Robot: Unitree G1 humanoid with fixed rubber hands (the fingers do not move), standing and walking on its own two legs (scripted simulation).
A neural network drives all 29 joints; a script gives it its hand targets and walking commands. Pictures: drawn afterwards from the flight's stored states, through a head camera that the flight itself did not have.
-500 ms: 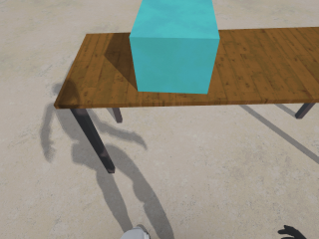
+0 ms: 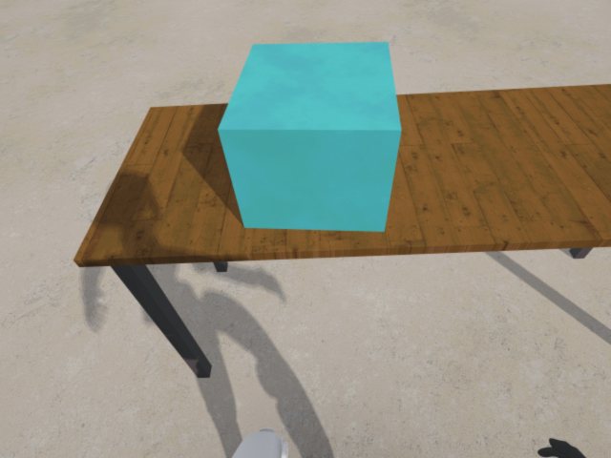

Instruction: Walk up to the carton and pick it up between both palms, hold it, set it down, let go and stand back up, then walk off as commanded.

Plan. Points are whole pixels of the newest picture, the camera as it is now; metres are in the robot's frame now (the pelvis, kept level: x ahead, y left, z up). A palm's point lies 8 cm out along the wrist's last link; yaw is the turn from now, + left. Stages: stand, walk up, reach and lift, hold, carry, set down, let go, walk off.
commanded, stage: walk up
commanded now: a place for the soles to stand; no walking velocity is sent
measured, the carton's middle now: (316, 134) +0.67 +0.04 +0.06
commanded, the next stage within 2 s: none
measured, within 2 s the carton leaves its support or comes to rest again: neither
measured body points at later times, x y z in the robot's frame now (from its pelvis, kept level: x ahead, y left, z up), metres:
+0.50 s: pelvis +0.11 -0.02 -0.02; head +0.12 -0.02 +0.43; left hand +0.18 +0.31 -0.10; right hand +0.21 -0.36 -0.10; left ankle +0.13 +0.13 -0.71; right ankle +0.18 -0.13 -0.73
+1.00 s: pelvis +0.16 -0.01 -0.01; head +0.19 +0.00 +0.44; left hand +0.28 +0.31 -0.10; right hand +0.26 -0.32 -0.10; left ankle +0.18 +0.12 -0.72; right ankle +0.18 -0.13 -0.72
